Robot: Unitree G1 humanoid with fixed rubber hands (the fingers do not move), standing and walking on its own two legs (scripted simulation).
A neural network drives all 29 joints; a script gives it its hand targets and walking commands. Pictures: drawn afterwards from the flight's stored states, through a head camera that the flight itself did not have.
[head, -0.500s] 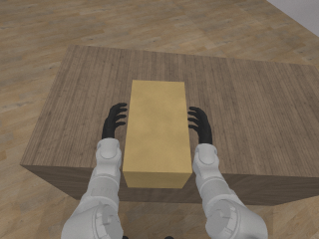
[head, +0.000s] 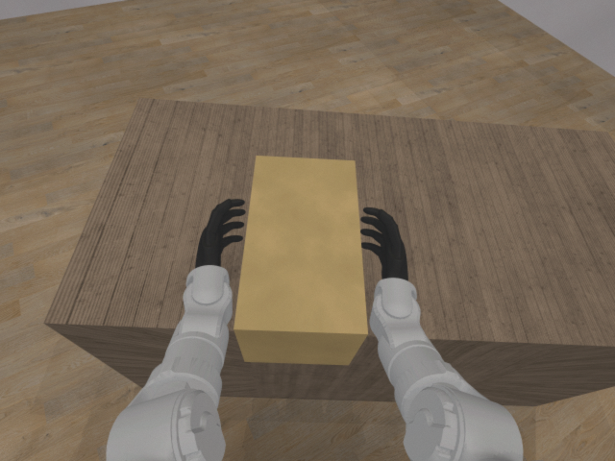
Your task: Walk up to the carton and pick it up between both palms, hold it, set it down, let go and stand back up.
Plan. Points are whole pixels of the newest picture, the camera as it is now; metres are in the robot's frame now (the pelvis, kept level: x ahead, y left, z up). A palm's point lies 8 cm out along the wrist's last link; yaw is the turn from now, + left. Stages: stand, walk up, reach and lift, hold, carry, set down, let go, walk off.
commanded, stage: reach and lift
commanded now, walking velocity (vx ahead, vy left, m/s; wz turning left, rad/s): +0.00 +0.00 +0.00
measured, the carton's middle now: (301, 258) +0.41 +0.01 -0.05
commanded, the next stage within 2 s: none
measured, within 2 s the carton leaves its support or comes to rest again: neither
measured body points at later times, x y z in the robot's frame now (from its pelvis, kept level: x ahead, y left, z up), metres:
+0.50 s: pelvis +0.00 +0.00 +0.00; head +0.02 +0.03 +0.45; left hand +0.40 +0.14 +0.06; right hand +0.38 -0.12 +0.06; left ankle +0.00 +0.13 -0.75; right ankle +0.00 -0.12 -0.75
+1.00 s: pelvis -0.01 +0.01 +0.00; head -0.03 +0.05 +0.45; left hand +0.37 +0.15 +0.13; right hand +0.37 -0.10 +0.12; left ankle +0.00 +0.13 -0.75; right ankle +0.00 -0.12 -0.75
